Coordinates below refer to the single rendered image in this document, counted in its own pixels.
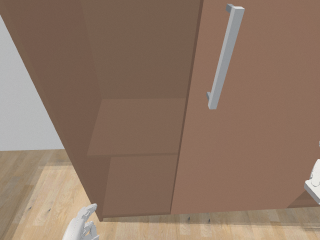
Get wardrobe door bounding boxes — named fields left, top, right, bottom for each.
left=170, top=0, right=320, bottom=215
left=295, top=190, right=313, bottom=200

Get right robot hand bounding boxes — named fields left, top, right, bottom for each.
left=304, top=141, right=320, bottom=205

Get left robot hand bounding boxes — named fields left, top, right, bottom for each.
left=62, top=203, right=100, bottom=240

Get handle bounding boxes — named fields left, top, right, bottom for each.
left=206, top=4, right=245, bottom=110

